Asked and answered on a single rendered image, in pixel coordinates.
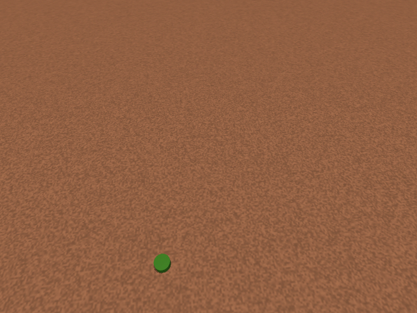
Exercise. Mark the tin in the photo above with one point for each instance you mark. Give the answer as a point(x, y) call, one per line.
point(162, 263)

